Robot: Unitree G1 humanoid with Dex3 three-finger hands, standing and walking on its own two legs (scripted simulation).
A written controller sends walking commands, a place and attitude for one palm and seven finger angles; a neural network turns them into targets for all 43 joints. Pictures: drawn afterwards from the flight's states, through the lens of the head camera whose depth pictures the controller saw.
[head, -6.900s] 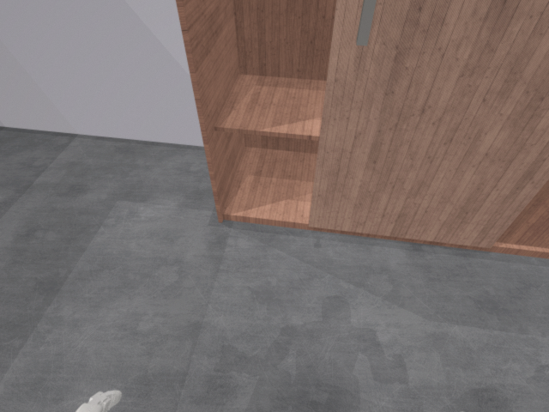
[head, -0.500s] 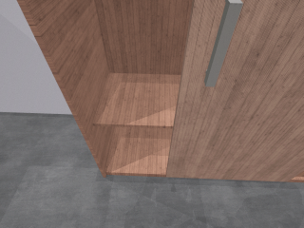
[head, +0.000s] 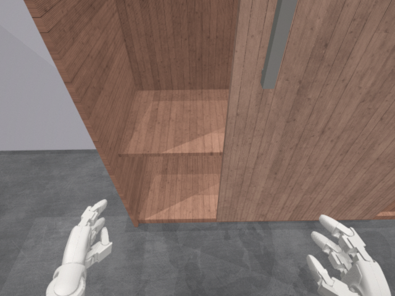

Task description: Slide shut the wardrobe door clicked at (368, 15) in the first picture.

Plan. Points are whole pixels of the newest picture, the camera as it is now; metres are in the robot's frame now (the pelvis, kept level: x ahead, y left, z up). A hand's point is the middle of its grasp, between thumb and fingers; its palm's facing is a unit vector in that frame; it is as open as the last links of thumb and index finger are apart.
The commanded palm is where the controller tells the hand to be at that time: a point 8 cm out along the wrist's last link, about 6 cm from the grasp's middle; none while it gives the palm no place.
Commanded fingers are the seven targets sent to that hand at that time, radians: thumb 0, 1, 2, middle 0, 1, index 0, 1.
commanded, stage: raise the hand with hooked fingers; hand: right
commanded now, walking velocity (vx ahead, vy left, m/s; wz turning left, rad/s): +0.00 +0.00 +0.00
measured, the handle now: (275, 33) +0.57 -0.15 +0.27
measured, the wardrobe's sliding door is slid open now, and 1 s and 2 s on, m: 0.41 0.41 0.41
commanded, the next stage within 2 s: move the hooked fingers beside the handle in 1.62 s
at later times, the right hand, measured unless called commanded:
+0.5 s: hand (385, 207) +0.23 -0.26 +0.16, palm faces +0.08 +0.99 -0.09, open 11.9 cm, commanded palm +0.20 -0.30 +0.16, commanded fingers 0.00 0.27 -0.40 0.28 1.05 0.28 1.05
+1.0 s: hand out of the picture +0.26 -0.30 +0.24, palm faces +0.07 +0.99 -0.14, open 13.9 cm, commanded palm +0.23 -0.34 +0.27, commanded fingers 0.00 0.50 -0.30 0.30 1.20 0.30 1.20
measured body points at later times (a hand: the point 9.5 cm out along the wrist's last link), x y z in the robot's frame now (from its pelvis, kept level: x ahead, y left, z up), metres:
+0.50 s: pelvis +0.00 -0.02 +0.02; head -0.01 -0.02 +0.47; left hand +0.14 +0.22 -0.05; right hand +0.22 -0.32 +0.17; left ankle +0.00 +0.09 -0.70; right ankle +0.02 -0.13 -0.70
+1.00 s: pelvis +0.00 -0.02 +0.04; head -0.02 +0.00 +0.49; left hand +0.22 +0.17 -0.02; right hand +0.25 -0.35 +0.25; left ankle +0.00 +0.09 -0.70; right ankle +0.02 -0.13 -0.70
